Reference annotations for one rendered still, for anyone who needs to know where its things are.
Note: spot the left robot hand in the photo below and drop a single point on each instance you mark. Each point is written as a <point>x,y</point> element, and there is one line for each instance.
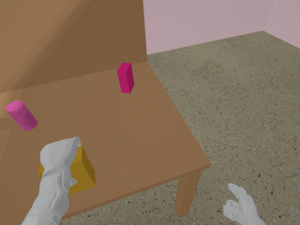
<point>60,153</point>

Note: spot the right robot hand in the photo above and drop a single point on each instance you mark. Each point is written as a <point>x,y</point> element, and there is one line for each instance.
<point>245,205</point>

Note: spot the sponge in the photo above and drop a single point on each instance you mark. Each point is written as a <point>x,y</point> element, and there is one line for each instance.
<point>81,169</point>

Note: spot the robot left forearm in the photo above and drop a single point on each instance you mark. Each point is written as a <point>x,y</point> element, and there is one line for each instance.
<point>52,200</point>

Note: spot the table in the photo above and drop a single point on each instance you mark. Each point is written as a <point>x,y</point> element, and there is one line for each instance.
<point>60,58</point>

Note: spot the robot right forearm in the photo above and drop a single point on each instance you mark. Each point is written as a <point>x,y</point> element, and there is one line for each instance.
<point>250,219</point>

